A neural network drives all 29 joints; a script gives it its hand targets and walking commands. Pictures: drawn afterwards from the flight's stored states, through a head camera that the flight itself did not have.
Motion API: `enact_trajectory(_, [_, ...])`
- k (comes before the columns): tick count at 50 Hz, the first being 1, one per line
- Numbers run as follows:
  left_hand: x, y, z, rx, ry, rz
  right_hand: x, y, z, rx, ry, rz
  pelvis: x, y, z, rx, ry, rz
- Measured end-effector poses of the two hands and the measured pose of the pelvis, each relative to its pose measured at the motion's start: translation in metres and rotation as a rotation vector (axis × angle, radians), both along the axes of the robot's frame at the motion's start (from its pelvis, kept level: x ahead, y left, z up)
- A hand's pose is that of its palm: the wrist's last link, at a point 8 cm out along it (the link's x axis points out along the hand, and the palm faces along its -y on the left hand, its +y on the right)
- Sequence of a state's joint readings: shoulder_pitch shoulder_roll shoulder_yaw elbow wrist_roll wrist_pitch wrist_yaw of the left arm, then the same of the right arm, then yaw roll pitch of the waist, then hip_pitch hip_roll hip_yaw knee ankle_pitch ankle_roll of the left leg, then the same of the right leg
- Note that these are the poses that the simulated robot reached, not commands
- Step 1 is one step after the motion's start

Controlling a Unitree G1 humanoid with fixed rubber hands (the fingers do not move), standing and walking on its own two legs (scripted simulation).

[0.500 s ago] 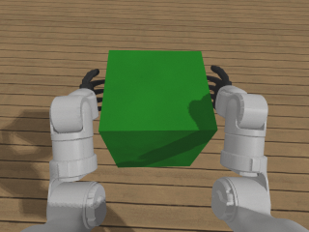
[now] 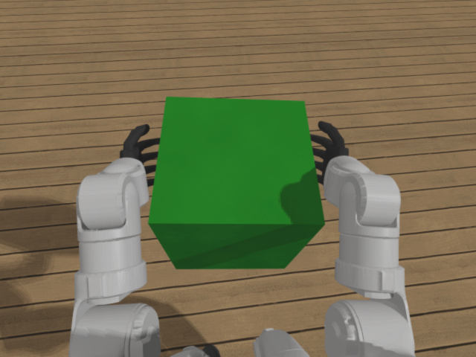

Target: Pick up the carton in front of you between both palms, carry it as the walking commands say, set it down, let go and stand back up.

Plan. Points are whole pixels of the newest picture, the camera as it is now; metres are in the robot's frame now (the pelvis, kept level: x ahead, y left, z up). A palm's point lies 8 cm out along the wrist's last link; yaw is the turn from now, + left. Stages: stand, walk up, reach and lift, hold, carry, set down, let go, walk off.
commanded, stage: carry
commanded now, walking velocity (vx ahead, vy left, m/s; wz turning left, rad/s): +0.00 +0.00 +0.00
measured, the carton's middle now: (233, 194) +0.38 -0.03 +0.03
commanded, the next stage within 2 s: none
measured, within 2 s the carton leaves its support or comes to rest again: neither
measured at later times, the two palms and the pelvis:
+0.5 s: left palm (107, 153) +0.39 +0.14 +0.15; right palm (316, 126) +0.41 -0.16 +0.15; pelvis +0.05 -0.03 +0.01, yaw +2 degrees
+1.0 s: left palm (108, 144) +0.41 +0.14 +0.15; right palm (313, 120) +0.42 -0.16 +0.15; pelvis +0.07 -0.02 +0.01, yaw +2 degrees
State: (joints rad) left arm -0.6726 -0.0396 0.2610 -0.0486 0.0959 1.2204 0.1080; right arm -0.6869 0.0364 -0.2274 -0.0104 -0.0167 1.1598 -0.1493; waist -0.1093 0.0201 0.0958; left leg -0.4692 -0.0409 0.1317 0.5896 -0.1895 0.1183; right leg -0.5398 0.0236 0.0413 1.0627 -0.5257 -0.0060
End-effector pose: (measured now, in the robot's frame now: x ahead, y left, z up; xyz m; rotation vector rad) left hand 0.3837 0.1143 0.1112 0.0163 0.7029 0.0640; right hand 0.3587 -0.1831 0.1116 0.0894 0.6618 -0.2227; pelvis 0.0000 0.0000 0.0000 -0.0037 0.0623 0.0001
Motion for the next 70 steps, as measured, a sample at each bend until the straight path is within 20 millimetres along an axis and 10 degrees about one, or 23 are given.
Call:
enact_trajectory(10, [-0.007, 0.013, 0.041, 0.045, 0.028, 0.063, 0.025, 0.012, 0.046, -0.038, 0.03, 0.119, 0.033, -0.018, 0.012, -0.002, -0.028, 0.013])
enact_trajectory(53, [0.03, 0.026, 0.045, 0.059, 0.031, 0.076, 0.068, 0.024, 0.049, -0.085, 0.036, 0.169, 0.073, -0.024, 0.007, 0.008, -0.022, 0.035])
enact_trajectory(70, [0.138, 0.026, 0.071, 0.071, 0.037, 0.112, 0.191, 0.026, 0.078, -0.04, 0.041, 0.186, 0.169, -0.028, 0.009, 0.013, 0.02, 0.019])
